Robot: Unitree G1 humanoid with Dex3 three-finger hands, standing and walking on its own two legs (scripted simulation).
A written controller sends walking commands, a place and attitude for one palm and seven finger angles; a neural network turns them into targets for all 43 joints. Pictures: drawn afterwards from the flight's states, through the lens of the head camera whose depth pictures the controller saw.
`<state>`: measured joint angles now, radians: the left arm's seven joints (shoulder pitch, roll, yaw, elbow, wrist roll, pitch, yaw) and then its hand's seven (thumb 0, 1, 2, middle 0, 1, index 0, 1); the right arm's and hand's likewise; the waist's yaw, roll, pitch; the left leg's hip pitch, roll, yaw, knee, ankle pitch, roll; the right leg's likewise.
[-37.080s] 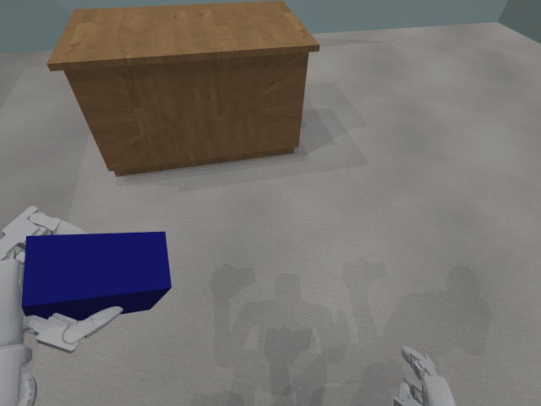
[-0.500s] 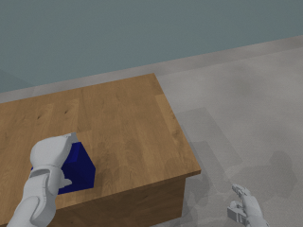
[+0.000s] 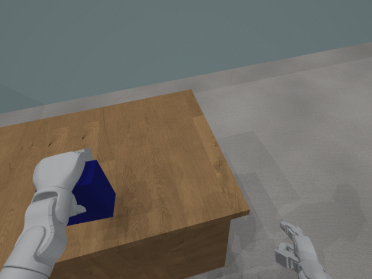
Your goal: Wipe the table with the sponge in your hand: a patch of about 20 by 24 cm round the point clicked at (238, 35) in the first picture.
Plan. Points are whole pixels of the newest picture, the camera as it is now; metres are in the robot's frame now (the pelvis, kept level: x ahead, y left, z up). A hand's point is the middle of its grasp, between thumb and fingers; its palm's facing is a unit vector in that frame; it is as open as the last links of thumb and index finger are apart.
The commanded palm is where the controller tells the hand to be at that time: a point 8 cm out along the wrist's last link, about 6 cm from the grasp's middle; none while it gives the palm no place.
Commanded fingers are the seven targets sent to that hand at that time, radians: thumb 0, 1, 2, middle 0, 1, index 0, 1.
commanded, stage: lift the sponge slowly off the table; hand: left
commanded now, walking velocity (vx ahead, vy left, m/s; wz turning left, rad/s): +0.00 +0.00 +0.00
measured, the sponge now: (84, 199) +0.25 +0.29 +0.04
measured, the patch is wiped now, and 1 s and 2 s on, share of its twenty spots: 0.95 0.95 0.95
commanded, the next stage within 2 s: bring the sponge back beside the body in 0.18 s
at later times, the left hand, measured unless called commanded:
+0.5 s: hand (74, 187) +0.25 +0.28 +0.10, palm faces +0.03 -0.09 -1.00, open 10.5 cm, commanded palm +0.21 +0.28 +0.17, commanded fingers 0.00 0.10 1.30 -1.20 -1.60 -1.20 -1.60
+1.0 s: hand (65, 201) +0.21 +0.28 +0.10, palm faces +0.04 -0.09 -0.99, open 10.5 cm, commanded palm +0.18 +0.28 +0.17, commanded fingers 0.00 0.10 1.30 -1.20 -1.60 -1.20 -1.60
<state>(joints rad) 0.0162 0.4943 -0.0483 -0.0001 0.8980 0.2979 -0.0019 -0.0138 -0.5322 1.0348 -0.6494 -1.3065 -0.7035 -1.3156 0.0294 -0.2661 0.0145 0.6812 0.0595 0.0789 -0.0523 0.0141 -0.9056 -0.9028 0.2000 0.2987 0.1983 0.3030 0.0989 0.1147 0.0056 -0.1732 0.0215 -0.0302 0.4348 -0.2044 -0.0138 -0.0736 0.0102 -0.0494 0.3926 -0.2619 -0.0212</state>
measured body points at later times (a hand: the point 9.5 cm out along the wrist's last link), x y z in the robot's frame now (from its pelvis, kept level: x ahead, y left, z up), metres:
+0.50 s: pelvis +0.00 +0.00 +0.00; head -0.02 -0.04 +0.45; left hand +0.24 +0.28 +0.15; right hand +0.25 -0.20 -0.08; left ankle +0.02 +0.13 -0.74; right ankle -0.03 -0.11 -0.74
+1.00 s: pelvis -0.01 -0.01 +0.00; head -0.03 -0.05 +0.45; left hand +0.21 +0.28 +0.16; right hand +0.24 -0.21 -0.08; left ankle +0.02 +0.13 -0.74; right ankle -0.03 -0.11 -0.74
